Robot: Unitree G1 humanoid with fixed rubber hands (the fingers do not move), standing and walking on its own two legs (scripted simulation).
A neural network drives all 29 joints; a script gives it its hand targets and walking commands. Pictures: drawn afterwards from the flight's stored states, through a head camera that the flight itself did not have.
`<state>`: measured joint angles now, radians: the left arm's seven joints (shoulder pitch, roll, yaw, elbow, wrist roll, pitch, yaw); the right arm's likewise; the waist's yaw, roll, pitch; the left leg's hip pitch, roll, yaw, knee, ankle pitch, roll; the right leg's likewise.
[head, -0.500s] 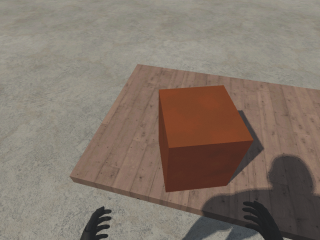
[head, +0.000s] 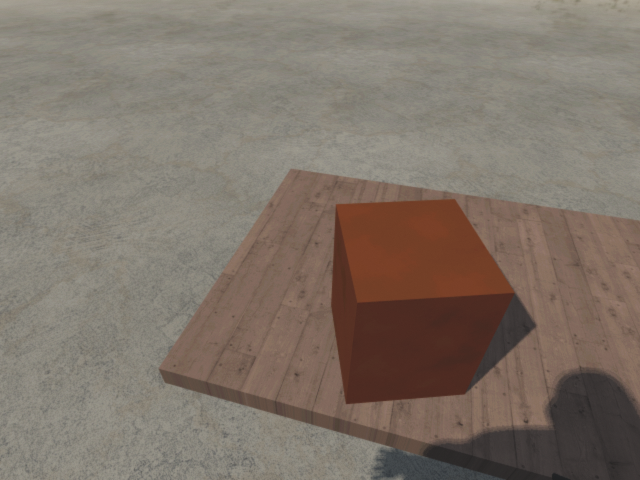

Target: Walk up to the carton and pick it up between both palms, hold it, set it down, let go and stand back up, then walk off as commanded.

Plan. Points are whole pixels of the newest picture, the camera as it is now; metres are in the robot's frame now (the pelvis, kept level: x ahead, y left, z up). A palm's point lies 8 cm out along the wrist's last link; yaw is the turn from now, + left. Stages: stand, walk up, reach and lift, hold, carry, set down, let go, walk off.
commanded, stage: stand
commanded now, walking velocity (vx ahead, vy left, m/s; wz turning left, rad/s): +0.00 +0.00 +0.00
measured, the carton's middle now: (401, 300) +0.43 -0.08 -0.01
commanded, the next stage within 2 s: none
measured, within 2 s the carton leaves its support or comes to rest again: neither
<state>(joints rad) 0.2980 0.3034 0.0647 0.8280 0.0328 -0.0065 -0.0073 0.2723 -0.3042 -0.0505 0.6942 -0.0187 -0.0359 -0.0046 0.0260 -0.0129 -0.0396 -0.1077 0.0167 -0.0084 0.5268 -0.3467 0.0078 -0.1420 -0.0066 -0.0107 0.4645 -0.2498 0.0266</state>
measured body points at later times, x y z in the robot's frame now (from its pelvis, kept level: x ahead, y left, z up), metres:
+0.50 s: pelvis -0.04 +0.03 +0.00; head -0.07 +0.04 +0.45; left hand +0.03 +0.31 -0.13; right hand +0.00 -0.26 -0.12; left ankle -0.03 +0.11 -0.74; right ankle +0.00 -0.14 -0.74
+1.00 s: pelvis -0.04 +0.01 +0.00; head -0.06 +0.02 +0.45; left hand +0.01 +0.31 -0.13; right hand +0.03 -0.28 -0.12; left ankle -0.03 +0.11 -0.74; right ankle +0.00 -0.14 -0.74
